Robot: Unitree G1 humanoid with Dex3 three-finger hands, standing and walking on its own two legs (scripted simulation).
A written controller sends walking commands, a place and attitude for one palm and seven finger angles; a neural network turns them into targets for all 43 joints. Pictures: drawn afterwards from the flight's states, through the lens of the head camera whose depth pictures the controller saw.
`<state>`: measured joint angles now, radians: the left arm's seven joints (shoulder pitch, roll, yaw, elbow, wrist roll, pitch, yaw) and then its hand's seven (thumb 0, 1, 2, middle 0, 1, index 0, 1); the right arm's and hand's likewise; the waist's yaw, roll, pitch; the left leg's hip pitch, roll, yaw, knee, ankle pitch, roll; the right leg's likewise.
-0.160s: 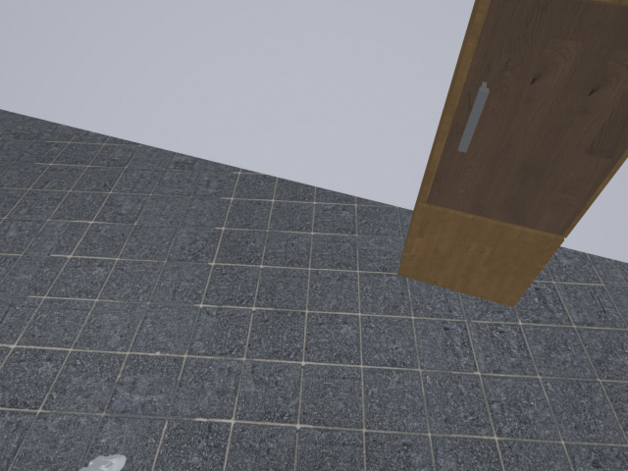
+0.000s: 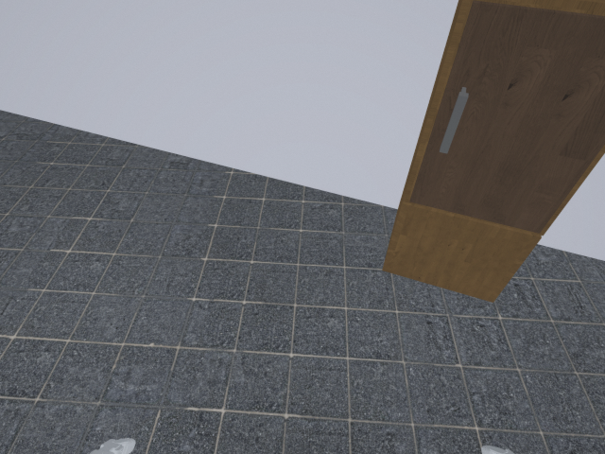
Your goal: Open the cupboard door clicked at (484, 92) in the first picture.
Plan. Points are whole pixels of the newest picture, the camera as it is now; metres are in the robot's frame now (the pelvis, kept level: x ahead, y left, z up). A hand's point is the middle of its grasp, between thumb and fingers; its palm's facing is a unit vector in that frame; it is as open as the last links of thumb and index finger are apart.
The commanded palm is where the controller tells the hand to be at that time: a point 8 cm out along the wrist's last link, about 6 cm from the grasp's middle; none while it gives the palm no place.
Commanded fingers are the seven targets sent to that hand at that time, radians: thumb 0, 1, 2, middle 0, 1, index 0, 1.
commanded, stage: stand and wait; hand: left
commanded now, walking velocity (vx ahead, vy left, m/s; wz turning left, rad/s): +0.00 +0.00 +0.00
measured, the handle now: (453, 120) +0.93 -0.34 -0.02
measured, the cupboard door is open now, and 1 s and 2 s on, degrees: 0 0 0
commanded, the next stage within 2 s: look at it before walking up in 0.68 s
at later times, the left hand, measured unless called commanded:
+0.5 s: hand out of the picture +0.05 +0.24 -0.15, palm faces -0.03 -0.94 -0.34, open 7.4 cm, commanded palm none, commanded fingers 0.00 0.90 0.90 -0.20 -0.30 -0.20 -0.30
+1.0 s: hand out of the picture +0.07 +0.23 -0.15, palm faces -0.04 -0.94 -0.33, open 7.4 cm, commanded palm none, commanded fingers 0.00 0.90 0.90 -0.20 -0.30 -0.20 -0.30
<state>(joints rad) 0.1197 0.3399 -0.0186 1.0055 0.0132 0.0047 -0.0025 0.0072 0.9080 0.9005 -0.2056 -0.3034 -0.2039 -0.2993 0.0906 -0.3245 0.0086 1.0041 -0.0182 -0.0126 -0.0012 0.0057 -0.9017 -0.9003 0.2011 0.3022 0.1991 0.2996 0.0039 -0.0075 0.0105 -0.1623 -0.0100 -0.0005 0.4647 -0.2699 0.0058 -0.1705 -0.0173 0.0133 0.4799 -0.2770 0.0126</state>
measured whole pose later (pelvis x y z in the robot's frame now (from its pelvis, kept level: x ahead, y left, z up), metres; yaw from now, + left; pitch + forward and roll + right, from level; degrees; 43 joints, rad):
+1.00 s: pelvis -0.02 -0.01 +0.01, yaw +0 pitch -2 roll +0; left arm 0.13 0.34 -0.01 1.08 0.01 0.00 -0.01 0.01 0.91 0.90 -0.21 -0.30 -0.20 -0.30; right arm 0.12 -0.33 0.01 1.11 -0.01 -0.01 0.00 0.00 -0.90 -0.90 0.20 0.30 0.20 0.30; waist 0.00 -0.01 0.03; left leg -0.14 0.01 0.00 0.37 -0.20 -0.01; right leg -0.15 0.00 0.01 0.39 -0.20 0.00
